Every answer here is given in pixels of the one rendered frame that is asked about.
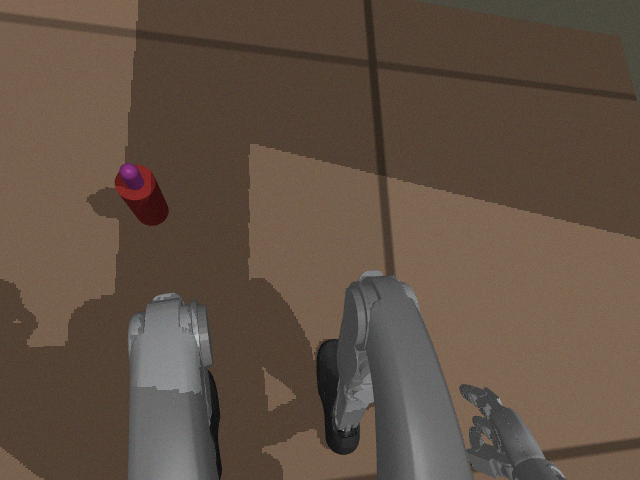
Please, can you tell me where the right robot hand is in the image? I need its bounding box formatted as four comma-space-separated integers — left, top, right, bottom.
459, 384, 546, 480

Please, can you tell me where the right robot foot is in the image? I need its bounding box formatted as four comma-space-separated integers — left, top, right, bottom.
316, 339, 360, 455

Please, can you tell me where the bottle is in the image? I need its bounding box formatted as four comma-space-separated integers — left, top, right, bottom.
115, 163, 169, 226

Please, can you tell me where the right robot arm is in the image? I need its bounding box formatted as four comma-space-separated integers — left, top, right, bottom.
512, 458, 567, 480

